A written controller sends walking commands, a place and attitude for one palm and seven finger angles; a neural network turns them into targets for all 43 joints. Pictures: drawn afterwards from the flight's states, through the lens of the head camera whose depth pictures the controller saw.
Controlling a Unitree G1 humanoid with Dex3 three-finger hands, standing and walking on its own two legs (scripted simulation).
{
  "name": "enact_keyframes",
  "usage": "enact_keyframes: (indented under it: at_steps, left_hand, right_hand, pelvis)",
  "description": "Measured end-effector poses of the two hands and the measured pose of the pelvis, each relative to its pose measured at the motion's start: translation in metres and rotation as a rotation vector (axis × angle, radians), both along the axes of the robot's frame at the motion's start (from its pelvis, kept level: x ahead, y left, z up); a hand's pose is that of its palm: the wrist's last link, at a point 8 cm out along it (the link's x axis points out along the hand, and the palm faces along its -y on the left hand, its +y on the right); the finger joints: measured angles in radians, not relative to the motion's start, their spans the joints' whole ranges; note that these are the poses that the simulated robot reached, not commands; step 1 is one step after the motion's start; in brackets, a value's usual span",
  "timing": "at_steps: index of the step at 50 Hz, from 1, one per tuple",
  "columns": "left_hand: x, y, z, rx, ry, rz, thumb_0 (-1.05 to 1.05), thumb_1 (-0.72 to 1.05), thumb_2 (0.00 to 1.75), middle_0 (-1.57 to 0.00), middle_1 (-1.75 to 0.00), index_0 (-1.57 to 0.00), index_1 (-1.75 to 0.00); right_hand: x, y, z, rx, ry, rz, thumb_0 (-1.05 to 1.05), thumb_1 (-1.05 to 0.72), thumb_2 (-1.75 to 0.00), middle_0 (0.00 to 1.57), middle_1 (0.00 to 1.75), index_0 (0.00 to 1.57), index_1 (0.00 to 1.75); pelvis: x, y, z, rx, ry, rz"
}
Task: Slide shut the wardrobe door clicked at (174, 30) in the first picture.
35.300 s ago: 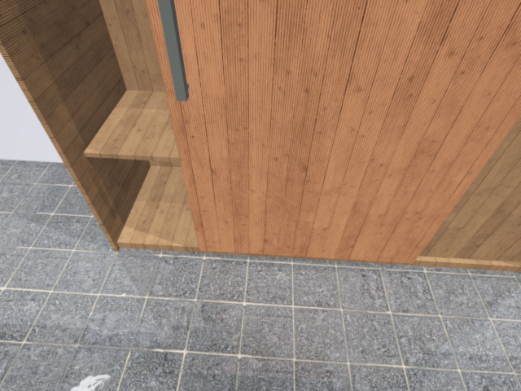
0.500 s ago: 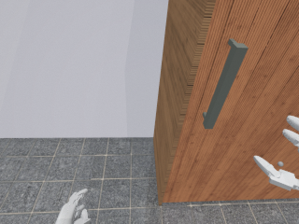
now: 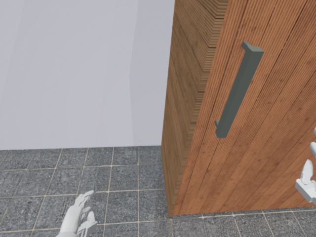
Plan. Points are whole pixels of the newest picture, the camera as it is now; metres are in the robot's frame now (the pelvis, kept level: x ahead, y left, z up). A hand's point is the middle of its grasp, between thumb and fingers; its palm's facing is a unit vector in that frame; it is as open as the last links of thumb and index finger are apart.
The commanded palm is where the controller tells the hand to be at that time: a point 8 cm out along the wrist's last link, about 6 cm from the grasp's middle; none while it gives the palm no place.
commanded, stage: draw the hand back to the body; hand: right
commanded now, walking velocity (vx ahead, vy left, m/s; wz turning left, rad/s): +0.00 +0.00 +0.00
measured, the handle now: (231, 95) +0.41 -0.20 +0.19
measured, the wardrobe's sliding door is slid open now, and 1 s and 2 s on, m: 0.00 0.00 0.00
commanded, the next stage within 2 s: step back with the hand held close in 0.10 s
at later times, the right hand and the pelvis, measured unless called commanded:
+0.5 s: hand (289, 173) +0.20 -0.26 +0.15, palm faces +0.31 +0.83 -0.46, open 7.4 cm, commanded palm +0.14 -0.31 +0.17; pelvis -0.02 -0.02 +0.00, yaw +4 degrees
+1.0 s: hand out of the picture +0.07 -0.30 +0.16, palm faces +0.51 +0.75 -0.42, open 7.4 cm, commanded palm +0.01 -0.34 +0.17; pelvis -0.12 -0.04 -0.03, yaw -3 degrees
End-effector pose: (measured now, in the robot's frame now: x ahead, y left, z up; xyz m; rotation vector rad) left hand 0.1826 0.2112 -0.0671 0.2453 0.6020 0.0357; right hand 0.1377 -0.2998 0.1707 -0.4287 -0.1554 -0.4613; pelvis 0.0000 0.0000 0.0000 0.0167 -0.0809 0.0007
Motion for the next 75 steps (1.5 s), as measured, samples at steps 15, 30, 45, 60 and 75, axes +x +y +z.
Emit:
enact_keyframes:
  at_steps: [15,30,45,60,75]
  left_hand:
    - [-0.013,0.004,-0.005,0.001,0.044,0.023,0.01,0.90,0.90,-0.20,-0.30,-0.21,-0.30]
    - [-0.071,0.015,0.001,0.046,0.100,0.213,0.01,0.90,0.90,-0.20,-0.30,-0.20,-0.30]
    - [-0.126,-0.015,-0.021,0.048,0.075,0.115,0.01,0.90,0.90,-0.20,-0.30,-0.20,-0.30]
    - [-0.178,-0.024,-0.032,0.062,0.035,0.047,0.01,0.90,0.90,-0.20,-0.30,-0.21,-0.30]
    - [-0.274,-0.037,-0.001,0.049,0.075,0.071,0.02,0.90,0.90,-0.20,-0.30,-0.21,-0.30]
  right_hand:
    - [0.008,-0.006,0.010,-0.048,-0.029,0.013,0.02,-0.89,-0.90,0.21,0.30,0.21,0.30]
    - [0.013,-0.009,0.005,-0.166,0.019,0.209,0.02,-0.89,-0.90,0.21,0.30,0.21,0.30]
    - [-0.076,-0.040,-0.010,-0.143,-0.113,0.044,0.02,-0.89,-0.90,0.21,0.30,0.21,0.30]
    - [-0.163,-0.048,0.012,-0.255,-0.281,0.028,0.01,-0.89,-0.90,0.21,0.30,0.21,0.30]
    - [-0.231,-0.047,0.004,-0.092,-0.217,0.084,0.02,-0.89,-0.90,0.21,0.30,0.21,0.30]
  pelvis:
    - [-0.002,-0.001,0.001,0.006,0.020,0.019]
    - [-0.036,-0.028,-0.003,-0.011,0.078,0.074]
    - [-0.099,-0.039,-0.024,0.001,0.037,-0.005]
    - [-0.168,-0.039,-0.040,0.041,0.008,-0.085]
    - [-0.250,-0.045,-0.009,-0.043,0.067,0.040]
